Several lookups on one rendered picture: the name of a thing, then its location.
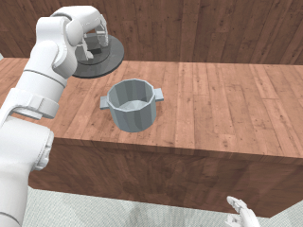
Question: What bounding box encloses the table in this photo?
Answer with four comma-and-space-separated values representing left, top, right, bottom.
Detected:
0, 0, 303, 218

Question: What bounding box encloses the right robot hand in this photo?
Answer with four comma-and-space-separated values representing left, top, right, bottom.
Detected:
224, 196, 261, 227

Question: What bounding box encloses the knob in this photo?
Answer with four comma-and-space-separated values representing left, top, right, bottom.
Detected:
83, 36, 102, 55

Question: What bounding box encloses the lid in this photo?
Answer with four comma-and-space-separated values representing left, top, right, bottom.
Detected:
72, 32, 125, 79

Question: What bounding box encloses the pot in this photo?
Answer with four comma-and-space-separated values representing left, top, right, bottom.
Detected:
99, 79, 164, 132

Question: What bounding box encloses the left robot hand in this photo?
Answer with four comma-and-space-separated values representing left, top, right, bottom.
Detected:
54, 6, 108, 61

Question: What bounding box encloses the left robot upper arm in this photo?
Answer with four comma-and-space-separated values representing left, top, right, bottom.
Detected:
0, 115, 54, 227

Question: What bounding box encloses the left robot forearm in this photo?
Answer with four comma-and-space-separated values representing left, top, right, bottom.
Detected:
0, 11, 83, 130

